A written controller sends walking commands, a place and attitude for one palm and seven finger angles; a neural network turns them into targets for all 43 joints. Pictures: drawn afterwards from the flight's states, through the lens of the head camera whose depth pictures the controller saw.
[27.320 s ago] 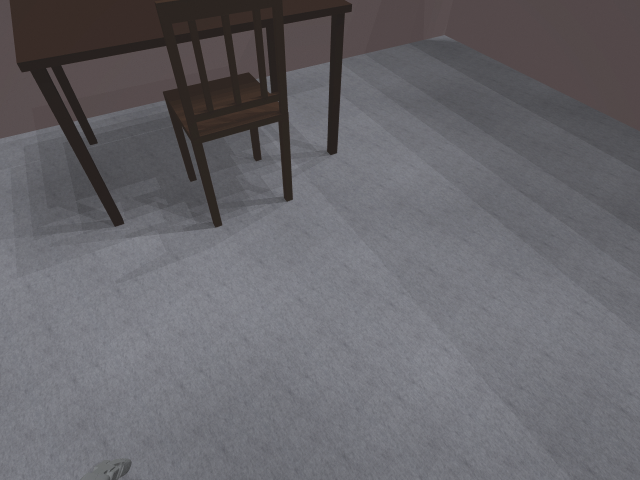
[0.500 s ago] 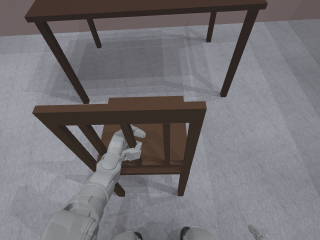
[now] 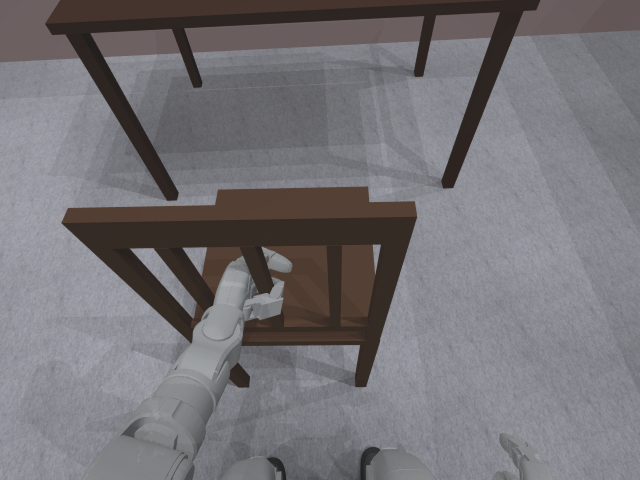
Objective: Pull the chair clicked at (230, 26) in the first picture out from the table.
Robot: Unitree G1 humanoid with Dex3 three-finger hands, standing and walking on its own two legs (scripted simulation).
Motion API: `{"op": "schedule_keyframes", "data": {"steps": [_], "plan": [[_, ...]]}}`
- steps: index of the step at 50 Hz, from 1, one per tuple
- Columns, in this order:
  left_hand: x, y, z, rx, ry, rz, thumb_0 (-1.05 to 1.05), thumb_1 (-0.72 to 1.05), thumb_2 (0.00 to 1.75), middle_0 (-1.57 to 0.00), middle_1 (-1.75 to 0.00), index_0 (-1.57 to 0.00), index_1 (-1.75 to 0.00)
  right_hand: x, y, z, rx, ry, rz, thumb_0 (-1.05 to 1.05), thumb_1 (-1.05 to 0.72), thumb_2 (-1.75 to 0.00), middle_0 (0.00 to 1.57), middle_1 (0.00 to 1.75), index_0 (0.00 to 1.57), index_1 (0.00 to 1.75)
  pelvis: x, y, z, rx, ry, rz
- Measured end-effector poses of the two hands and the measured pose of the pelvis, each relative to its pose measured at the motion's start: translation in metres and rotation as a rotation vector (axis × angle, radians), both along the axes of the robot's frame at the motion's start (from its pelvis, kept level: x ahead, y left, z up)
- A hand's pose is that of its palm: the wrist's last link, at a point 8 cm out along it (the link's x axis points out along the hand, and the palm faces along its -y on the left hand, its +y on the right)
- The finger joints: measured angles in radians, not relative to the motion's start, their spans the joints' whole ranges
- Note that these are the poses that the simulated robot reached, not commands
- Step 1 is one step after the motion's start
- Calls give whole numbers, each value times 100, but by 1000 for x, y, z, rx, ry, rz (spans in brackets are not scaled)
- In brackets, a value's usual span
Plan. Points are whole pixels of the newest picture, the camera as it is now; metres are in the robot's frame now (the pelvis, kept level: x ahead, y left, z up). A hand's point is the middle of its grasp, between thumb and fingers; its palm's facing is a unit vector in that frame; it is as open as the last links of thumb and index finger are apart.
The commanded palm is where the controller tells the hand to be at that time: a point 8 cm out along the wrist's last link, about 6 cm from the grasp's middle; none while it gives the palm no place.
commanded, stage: stop walking, hand still on the chair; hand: left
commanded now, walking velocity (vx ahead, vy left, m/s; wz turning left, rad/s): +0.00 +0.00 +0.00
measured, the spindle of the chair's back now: (266, 289) +0.37 +0.09 -0.08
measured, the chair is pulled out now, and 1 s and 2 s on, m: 0.52 0.52 0.52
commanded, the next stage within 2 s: open the thumb and straighten the fingers in 0.76 s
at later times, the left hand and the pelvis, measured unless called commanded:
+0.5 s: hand (275, 298) +0.35 +0.07 -0.05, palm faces -0.18 -0.97 -0.16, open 5.4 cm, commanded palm +0.34 +0.13 -0.03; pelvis +0.05 +0.00 +0.01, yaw +1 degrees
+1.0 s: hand (270, 295) +0.35 +0.08 -0.05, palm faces -0.21 -0.97 -0.12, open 5.9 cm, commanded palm +0.34 +0.13 -0.03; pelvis +0.06 +0.02 +0.00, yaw +2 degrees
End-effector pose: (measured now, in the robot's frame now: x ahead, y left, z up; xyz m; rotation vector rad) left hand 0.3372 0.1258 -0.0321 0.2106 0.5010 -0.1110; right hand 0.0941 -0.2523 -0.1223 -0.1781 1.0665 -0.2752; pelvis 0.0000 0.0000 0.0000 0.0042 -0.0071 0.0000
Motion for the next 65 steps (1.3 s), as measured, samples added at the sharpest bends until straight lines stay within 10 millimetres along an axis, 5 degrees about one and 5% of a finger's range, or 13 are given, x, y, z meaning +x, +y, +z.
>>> {"op": "schedule_keyframes", "data": {"steps": [10,27,47,52,57,65], "plan": [[-2,0,1,-5,23,10,8,71,79,-20,-122,-50,-144,28,21,-2,67,-7,39,1,-91,-90,20,30,20,30,21,-3,3,4,-4,1],[2,1,2,-9,53,-16,10,70,81,-19,-125,-49,-144,93,17,16,28,-96,66,1,-91,-90,20,30,20,30,55,6,7,5,-20,12],[4,5,0,-34,45,-50,8,67,79,-20,-128,-49,-144,74,42,8,97,-27,59,1,-91,-90,20,30,20,30,64,19,6,9,23,29],[10,13,3,-45,-2,-66,5,49,71,-31,-134,-50,-144,66,31,11,84,-50,74,1,-91,-90,20,30,20,30,61,21,0,7,70,37],[15,17,2,-35,-3,-85,3,11,52,-38,-135,-49,-142,61,23,8,67,-60,76,1,-91,-90,20,30,20,30,57,27,-6,5,109,36],[12,28,-2,-30,30,-56,0,-37,29,-35,-110,-38,-111,66,29,0,77,-95,84,1,-91,-90,20,30,20,30,57,31,-14,6,140,35]]}}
